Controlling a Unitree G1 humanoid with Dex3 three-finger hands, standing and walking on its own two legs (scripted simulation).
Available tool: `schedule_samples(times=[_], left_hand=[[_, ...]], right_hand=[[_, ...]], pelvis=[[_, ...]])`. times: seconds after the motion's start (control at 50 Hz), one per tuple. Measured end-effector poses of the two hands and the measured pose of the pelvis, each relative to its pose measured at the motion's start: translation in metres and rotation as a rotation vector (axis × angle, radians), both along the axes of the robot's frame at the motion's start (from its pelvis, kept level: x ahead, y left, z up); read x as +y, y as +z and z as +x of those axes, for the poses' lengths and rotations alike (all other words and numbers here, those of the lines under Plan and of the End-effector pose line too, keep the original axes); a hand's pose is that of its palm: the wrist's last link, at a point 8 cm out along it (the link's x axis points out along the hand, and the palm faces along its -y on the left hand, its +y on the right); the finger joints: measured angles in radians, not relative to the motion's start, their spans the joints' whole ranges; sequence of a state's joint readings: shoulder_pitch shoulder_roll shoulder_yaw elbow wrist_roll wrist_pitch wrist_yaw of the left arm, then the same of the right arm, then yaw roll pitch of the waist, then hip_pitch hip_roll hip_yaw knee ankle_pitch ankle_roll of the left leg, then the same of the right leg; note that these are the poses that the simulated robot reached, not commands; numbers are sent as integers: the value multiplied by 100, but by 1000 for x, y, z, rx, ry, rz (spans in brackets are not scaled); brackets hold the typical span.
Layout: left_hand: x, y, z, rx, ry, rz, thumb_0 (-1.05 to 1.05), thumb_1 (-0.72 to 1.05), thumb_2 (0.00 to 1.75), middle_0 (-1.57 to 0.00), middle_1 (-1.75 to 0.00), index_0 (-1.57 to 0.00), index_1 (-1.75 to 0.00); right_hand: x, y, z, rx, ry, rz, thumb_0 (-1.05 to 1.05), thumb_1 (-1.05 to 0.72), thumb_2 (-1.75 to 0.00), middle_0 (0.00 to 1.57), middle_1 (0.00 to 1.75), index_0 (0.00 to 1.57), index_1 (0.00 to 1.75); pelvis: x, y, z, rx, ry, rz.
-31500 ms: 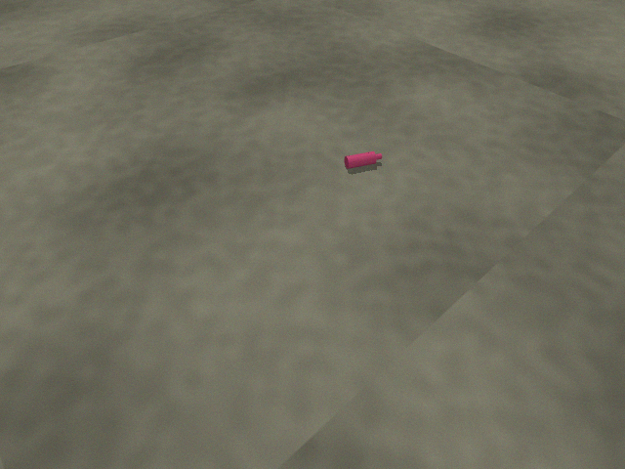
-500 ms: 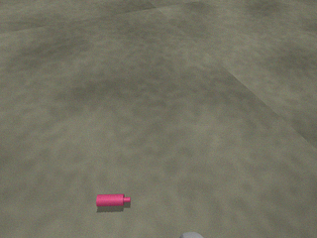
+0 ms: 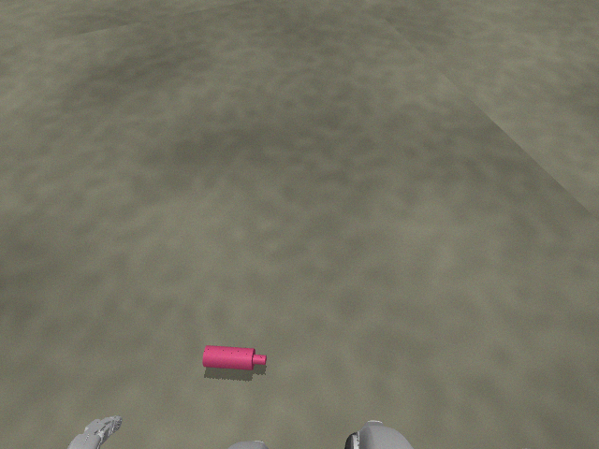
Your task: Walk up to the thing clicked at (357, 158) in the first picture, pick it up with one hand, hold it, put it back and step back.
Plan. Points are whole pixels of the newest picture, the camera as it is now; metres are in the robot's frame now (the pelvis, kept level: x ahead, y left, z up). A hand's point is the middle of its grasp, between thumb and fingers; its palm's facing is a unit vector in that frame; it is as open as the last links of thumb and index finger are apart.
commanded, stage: walk up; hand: left
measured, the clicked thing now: (235, 358) +0.45 +0.24 -0.72
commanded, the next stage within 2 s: stand in 0.86 s
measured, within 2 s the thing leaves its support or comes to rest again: neither
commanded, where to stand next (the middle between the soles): +0.02 +0.03 m, yaw -3 degrees
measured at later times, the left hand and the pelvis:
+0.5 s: hand out of the picture +0.03 +0.25 -0.13, palm faces +0.01 -0.93 -0.37, open 7.4 cm; pelvis -0.03 -0.01 +0.02, yaw +1 degrees
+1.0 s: hand out of the picture +0.07 +0.25 -0.12, palm faces -0.02 -0.94 -0.35, open 7.3 cm; pelvis -0.01 +0.00 +0.03, yaw +0 degrees
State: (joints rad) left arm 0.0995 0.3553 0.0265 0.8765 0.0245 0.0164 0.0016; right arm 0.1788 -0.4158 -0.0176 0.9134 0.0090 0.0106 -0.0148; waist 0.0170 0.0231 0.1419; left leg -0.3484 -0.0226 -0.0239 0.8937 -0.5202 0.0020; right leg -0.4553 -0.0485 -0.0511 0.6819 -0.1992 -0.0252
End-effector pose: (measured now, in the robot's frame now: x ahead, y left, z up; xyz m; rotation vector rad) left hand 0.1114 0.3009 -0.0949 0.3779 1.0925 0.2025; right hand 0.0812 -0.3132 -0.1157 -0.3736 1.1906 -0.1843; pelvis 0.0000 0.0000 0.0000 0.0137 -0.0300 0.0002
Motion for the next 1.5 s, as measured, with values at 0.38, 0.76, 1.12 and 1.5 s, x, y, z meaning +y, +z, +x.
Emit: schedule_samples(times=[0.38, 0.76, 1.12, 1.5], left_hand=[[4, -6, -93, 156, 102, -19, 0, 91, 90, -20, -30, -21, -30], [-3, 13, -58, 44, 45, -46, 0, 90, 90, -20, -30, -21, -30], [-11, 11, -41, 92, 45, -58, 0, 90, 90, -20, -30, -21, -30], [-15, 13, -57, 116, 72, -49, 0, 90, 90, -20, -30, -21, -30]], right_hand=[[-1, 18, -11, -19, 16, -6, 1, -91, -90, 21, 30, 20, 30], [15, 25, -31, -11, -16, 59, 1, -91, -90, 21, 30, 20, 30], [8, 30, -26, 23, -61, 35, 1, -91, -90, 20, 29, 20, 30], [5, 29, -13, 10, -34, 52, 1, -91, -90, 20, 29, 20, 30]], pelvis=[[-6, 13, -22, -15, 18, -44], [-3, 28, -26, -20, 4, -14], [-6, 33, -14, -10, 4, -10], [-13, 35, -14, -7, 11, -12]])
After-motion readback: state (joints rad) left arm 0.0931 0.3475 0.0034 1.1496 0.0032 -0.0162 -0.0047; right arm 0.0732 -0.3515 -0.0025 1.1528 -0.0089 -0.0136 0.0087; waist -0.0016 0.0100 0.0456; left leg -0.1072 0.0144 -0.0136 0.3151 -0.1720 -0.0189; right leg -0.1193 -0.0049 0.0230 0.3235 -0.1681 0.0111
